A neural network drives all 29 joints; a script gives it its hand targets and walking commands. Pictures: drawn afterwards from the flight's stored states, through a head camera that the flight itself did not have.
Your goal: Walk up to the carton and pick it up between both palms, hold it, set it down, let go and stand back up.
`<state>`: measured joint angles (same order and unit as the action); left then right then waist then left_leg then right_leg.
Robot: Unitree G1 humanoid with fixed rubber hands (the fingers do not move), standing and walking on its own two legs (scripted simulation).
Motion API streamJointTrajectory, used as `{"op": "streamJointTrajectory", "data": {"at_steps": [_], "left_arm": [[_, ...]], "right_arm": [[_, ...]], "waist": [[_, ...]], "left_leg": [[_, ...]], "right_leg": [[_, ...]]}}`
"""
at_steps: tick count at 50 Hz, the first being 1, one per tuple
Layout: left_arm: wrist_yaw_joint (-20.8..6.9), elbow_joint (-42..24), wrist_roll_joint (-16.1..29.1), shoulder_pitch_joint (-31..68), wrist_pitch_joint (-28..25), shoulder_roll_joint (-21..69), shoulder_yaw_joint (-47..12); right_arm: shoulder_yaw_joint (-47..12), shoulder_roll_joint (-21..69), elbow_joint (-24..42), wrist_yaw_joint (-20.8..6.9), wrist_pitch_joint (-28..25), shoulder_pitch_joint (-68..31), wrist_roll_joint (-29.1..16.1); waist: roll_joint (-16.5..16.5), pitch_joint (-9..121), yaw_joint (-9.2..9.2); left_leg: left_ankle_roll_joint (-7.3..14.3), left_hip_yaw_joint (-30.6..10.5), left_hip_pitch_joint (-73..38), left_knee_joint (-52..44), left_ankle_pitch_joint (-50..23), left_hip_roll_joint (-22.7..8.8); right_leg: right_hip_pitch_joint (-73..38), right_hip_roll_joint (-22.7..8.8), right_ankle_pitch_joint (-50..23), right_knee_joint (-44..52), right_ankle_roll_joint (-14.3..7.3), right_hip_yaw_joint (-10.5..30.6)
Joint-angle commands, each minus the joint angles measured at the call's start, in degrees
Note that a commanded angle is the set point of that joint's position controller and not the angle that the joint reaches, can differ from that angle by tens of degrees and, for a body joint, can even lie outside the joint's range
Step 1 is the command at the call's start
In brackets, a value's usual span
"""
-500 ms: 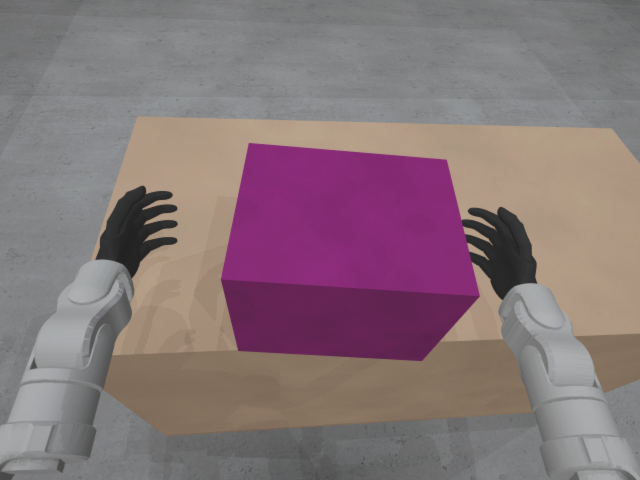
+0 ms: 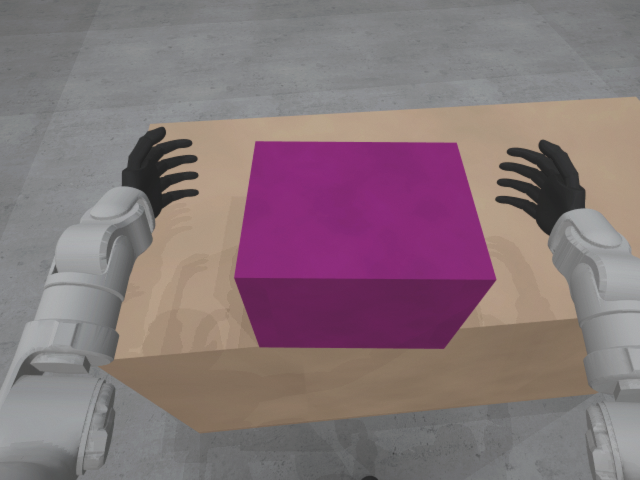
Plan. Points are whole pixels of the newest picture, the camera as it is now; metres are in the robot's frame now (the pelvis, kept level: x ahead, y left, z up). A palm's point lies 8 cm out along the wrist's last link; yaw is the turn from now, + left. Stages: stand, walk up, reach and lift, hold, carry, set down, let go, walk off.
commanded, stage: reach and lift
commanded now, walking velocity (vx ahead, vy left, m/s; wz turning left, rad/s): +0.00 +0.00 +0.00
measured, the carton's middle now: (353, 249) +0.42 -0.05 -0.01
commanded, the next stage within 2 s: none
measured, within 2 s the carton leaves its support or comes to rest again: neither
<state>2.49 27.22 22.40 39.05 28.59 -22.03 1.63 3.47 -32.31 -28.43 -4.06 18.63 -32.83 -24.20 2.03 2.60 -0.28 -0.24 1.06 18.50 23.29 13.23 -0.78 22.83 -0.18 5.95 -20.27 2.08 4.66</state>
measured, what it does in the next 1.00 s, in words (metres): stands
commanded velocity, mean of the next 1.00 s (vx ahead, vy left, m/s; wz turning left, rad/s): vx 0.00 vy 0.00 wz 0.00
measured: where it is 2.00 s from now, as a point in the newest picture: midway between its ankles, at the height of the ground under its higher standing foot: outside the picture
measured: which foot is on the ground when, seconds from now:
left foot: down 0.00-1.00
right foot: down 0.00-1.00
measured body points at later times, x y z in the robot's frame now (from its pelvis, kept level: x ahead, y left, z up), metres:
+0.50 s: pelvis +0.00 -0.02 -0.01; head +0.07 -0.03 +0.44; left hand +0.42 +0.23 +0.06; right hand +0.42 -0.25 +0.03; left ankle -0.02 +0.12 -0.74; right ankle +0.04 -0.14 -0.74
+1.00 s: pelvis -0.02 -0.02 -0.04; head +0.07 -0.02 +0.40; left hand +0.42 +0.20 +0.00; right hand +0.42 -0.24 +0.01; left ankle -0.02 +0.12 -0.74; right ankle +0.04 -0.14 -0.74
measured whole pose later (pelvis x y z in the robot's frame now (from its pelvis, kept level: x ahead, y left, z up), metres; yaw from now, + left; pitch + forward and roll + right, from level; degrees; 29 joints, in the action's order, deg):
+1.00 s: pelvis -0.02 -0.02 -0.04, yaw +2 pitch +24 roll -1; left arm 4.1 68.2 24.3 46.8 -13.3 -17.1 -9.1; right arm -4.3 -21.3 -60.9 -0.2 -10.8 -43.1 -24.5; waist 2.1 14.6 0.5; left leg -1.9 -2.5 49.2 45.4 19.9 -1.5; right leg 52.0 1.0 12.5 -40.8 0.9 1.4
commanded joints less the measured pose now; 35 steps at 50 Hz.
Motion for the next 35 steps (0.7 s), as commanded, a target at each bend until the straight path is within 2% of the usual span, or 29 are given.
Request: {"op": "streamJointTrajectory", "data": {"at_steps": [1, 2, 5, 6, 7, 8, 9, 10, 11, 12, 13, 14, 16, 17, 18, 19, 20, 21, 22, 23, 24, 26, 27, 28, 30, 31, 32, 34, 35], "left_arm": [[1.4, -6.2, -1.4, 33.1, -7.9, -17.5, 4.1], [1.6, -3.6, -1.9, 34.4, -8.8, -17.0, 3.6], [0.5, 1.3, -4.4, 34.5, -12.2, -17.0, 3.6], [0.3, 0.3, -5.3, 33.6, -13.7, -16.6, 3.6], [0.1, -0.2, -5.8, 35.2, -15.4, -16.1, 3.2], [-0.2, -1.5, -6.3, 33.7, -16.6, -15.3, 3.1], [-0.2, -3.9, -6.2, 34.7, -18.5, -14.2, 1.9], [-0.5, -3.1, -5.7, 35.9, -19.5, -14.0, 1.3], [-0.7, -2.7, -5.8, 36.7, -20.7, -14.5, 1.5], [-1.0, -0.2, -6.1, 35.8, -21.7, -14.0, 1.5], [-1.2, -0.8, -5.7, 34.8, -22.3, -13.2, 1.0], [-1.5, 0.2, -5.5, 33.3, -23.7, -13.3, 1.8], [-2.2, 3.5, -4.9, 33.6, -26.3, -12.9, 1.4], [-2.4, 8.8, -4.3, 33.8, -27.7, -12.2, 0.8], [-2.3, 7.9, -3.2, 32.5, -28.9, -12.3, 0.5], [-2.2, 10.5, -3.4, 33.6, -30.3, -12.7, 1.3], [-2.3, 13.9, -2.5, 32.8, -31.4, -12.4, 0.7], [-2.4, 15.6, -2.3, 34.0, -33.3, -11.8, -0.4], [-2.4, 19.6, -0.8, 33.6, -35.0, -10.7, -2.0], [-2.7, 24.2, -0.4, 33.5, -36.7, -10.2, -2.5], [-2.5, 25.8, 0.6, 32.5, -38.5, -10.3, -3.0], [-2.8, 32.2, 1.5, 31.6, -41.7, -9.2, -4.7], [-2.8, 36.1, 2.6, 33.0, -43.2, -8.9, -5.5], [-2.9, 38.1, 3.9, 33.5, -45.1, -8.9, -6.9], [-2.7, 40.3, 5.3, 32.9, -47.4, -8.7, -8.7], [-2.3, 38.9, 5.4, 33.3, -48.5, -9.0, -8.5], [-2.0, 36.4, 5.5, 36.1, -49.8, -9.7, -9.0], [-1.4, 36.8, 4.9, 36.9, -50.3, -10.7, -8.9], [-0.8, 36.6, 4.1, 38.5, -50.5, -11.8, -7.7]], "right_arm": [[5.5, -11.5, 3.8, -0.8, -5.8, -33.6, 2.0], [5.0, -10.4, 1.2, -0.9, -6.3, -34.5, 2.2], [5.4, -7.9, -4.6, 0.5, -9.1, -31.4, 3.5], [5.4, -7.2, -5.7, 0.9, -10.4, -30.5, 4.0], [6.5, -6.7, -6.1, 1.2, -11.7, -30.5, 4.9], [6.5, -7.1, -5.1, 1.7, -13.3, -29.5, 4.8], [7.3, -6.5, -6.1, 2.1, -14.6, -29.2, 5.0], [7.5, -6.5, -5.9, 2.4, -15.7, -31.1, 4.9], [7.5, -5.9, -6.0, 2.9, -16.7, -30.6, 5.1], [7.3, -5.6, -6.9, 3.1, -17.4, -30.6, 5.1], [8.4, -5.7, -6.5, 3.7, -18.1, -30.2, 6.2], [7.3, -4.7, -5.1, 4.2, -19.0, -29.5, 5.9], [7.4, -4.0, -5.4, 5.0, -20.5, -30.7, 7.1], [7.0, -3.4, -7.4, 5.0, -20.7, -31.0, 7.5], [6.6, -3.1, -4.2, 5.3, -21.7, -30.9, 7.2], [6.9, -3.3, -5.4, 5.5, -22.3, -31.8, 8.5], [6.4, -3.1, -4.8, 5.7, -23.1, -32.8, 8.3], [7.4, -2.9, -6.0, 6.0, -24.1, -33.0, 9.7], [5.5, -1.5, -6.5, 5.8, -24.5, -33.9, 9.1], [4.7, -1.1, -9.9, 5.6, -24.8, -33.9, 9.4], [3.3, -0.2, -8.7, 5.8, -25.6, -33.6, 9.0], [2.3, 0.2, -12.1, 5.8, -27.2, -33.3, 9.4], [1.5, 0.2, -12.7, 5.8, -27.9, -35.6, 9.4], [-0.1, 1.3, -13.0, 5.7, -29.0, -35.9, 8.3], [-3.7, 0.9, -13.2, 5.1, -30.4, -36.0, 4.6], [-3.9, 0.3, -12.7, 5.2, -31.4, -36.0, 4.5], [-4.7, 0.5, -12.4, 5.0, -32.4, -37.1, 3.0], [-5.1, -1.4, -13.9, 4.9, -33.8, -37.1, 1.9], [-5.4, -1.5, -15.7, 4.6, -34.0, -38.3, 1.2]], "waist": [[-4.2, 43.7, -0.26], [-2.3, 43.5, -0.76], [3.2, 45.9, 0.8], [5.0, 46.8, 0.9], [6.1, 47.7, 2.18], [7.6, 50.0, 2.51], [10.4, 51.4, 3.75], [9.8, 51.7, 4.01], [10.7, 53.1, 4.36], [10.6, 51.1, 4.41], [9.8, 50.9, 5.37], [8.5, 52.1, 4.59], [5.1, 49.6, 5.85], [3.8, 47.4, 5.86], [1.4, 48.5, 5.44], [-0.1, 47.6, 5.74], [-2.6, 46.0, 5.29], [-3.5, 46.1, 6.6], [-5.2, 45.9, 5.75], [-6.5, 44.4, 5.81], [-9.2, 45.8, 5.15], [-10.6, 45.3, 5.0], [-11.6, 45.8, 4.13], [-12.3, 47.9, 4.4], [-10.7, 50.6, 2.27], [-10.6, 53.7, 1.93], [-7.9, 57.4, 1.97], [-5.9, 59.2, 1.66], [-4.2, 59.5, 0.23]], "left_leg": [[-1.9, -0.3, -2.4, 0.1, -17.8, 1.2], [-2.0, 0.1, -1.4, 0.5, -16.9, 1.4], [-2.8, 0.7, -0.3, 1.5, -17.8, 2.5], [-3.2, 0.9, -1.1, 2.1, -19.6, 2.7], [-3.6, 0.4, -1.2, 2.7, -20.6, 2.7], [-4.2, 0.3, -3.2, 3.4, -24.6, 2.8], [-5.0, 0.1, -4.9, 4.4, -26.4, 2.8], [-5.1, -0.3, -4.7, 4.6, -27.3, 2.7], [-5.3, 0.0, -5.3, 5.3, -28.9, 3.0], [-5.5, 0.0, -4.6, 4.8, -28.3, 2.9], [-5.7, -0.2, -5.5, 5.1, -30.4, 2.8], [-5.3, 0.2, -4.1, 5.4, -31.2, 3.2], [-4.4, -0.1, -0.4, 4.5, -26.3, 3.5], [-4.1, -0.2, 1.3, 4.0, -23.4, 3.4], [-3.8, -0.1, 2.2, 3.9, -23.9, 3.7], [-3.4, -0.2, 3.1, 3.6, -22.1, 3.4], [-2.8, -0.1, 5.0, 3.7, -20.3, 3.4], [-2.7, -0.5, 6.0, 3.8, -18.1, 3.5], [-2.4, -0.7, 7.5, 3.9, -16.2, 3.3], [-2.0, -0.6, 9.4, 3.9, -13.8, 3.0], [-1.2, -0.6, 10.0, 4.4, -13.5, 2.9], [-0.9, -0.9, 11.2, 5.1, -12.6, 2.7], [-0.5, -0.9, 13.5, 5.6, -11.1, 2.6], [-0.1, -0.8, 15.8, 6.4, -9.5, 2.8], [-0.5, -0.7, 15.3, 8.7, -11.9, 2.7], [-0.8, -0.5, 14.4, 10.1, -14.2, 2.7], [-1.5, -0.6, 13.2, 11.8, -17.0, 2.9], [-2.6, -0.7, 11.1, 14.0, -19.2, 2.9], [-3.0, -0.7, 10.5, 14.5, -19.4, 2.9]], "right_leg": [[-24.0, 3.1, -18.9, -4.4, -3.4, -4.6], [-23.6, 2.8, -18.1, -4.8, -3.4, -4.6], [-24.9, 1.8, -21.7, -5.0, -3.6, -4.2], [-25.1, 1.8, -23.0, -5.6, -3.2, -4.5], [-24.5, 1.7, -24.3, -5.8, -3.2, -4.8], [-25.2, 2.0, -27.0, -6.0, -3.0, -5.4], [-23.3, 1.9, -27.1, -6.0, -2.8, -5.8], [-22.7, 2.1, -27.5, -6.2, -2.6, -6.0], [-23.1, 1.9, -29.0, -6.1, -2.6, -5.9], [-23.3, 1.8, -28.8, -5.9, -2.4, -6.0], [-23.4, 2.0, -30.8, -6.1, -2.1, -6.3], [-25.4, 1.8, -33.6, -6.5, -1.9, -5.8], [-27.1, 1.3, -32.5, -6.9, -1.1, -5.9], [-26.3, 1.4, -29.5, -6.9, -1.2, -5.7], [-28.5, 1.5, -32.0, -7.5, -1.0, -5.8], [-27.6, 1.5, -29.8, -7.5, -0.7, -6.1], [-27.3, 1.5, -28.5, -7.6, -0.4, -5.8], [-26.1, 1.6, -26.2, -8.0, -0.3, -6.2], [-25.5, 1.5, -24.5, -8.6, -0.4, -6.0], [-24.5, 1.2, -21.7, -9.0, -0.3, -6.0], [-24.1, 1.2, -21.6, -9.4, 0.0, -6.0], [-21.3, 1.3, -20.2, -11.0, -0.2, -6.2], [-19.0, 1.2, -17.5, -11.9, -0.2, -6.2], [-19.1, 0.7, -17.3, -13.2, -0.4, -5.6], [-15.8, 1.0, -17.2, -15.1, -0.5, -5.8], [-15.6, 1.2, -18.5, -16.1, -0.7, -6.1], [-15.0, 1.2, -20.5, -17.2, -0.8, -6.1], [-12.2, 1.7, -21.1, -18.4, -0.9, -6.7], [-10.6, 2.0, -19.2, -18.6, -0.6, -6.7]]}}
